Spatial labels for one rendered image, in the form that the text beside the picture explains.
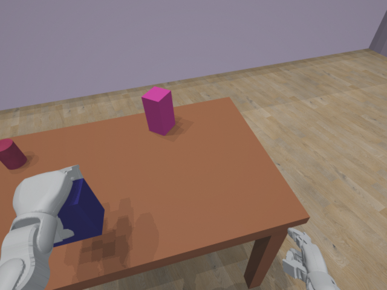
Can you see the table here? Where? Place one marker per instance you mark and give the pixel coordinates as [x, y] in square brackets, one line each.
[205, 186]

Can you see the robot right hand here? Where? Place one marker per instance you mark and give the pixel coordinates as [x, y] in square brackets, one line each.
[298, 264]

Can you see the robot right forearm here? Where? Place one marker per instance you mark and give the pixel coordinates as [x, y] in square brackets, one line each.
[318, 280]

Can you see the robot left forearm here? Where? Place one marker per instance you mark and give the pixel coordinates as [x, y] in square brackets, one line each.
[25, 252]

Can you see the robot left hand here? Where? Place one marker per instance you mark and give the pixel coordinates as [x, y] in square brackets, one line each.
[47, 193]

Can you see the sponge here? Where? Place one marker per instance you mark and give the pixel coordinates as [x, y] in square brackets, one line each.
[82, 213]

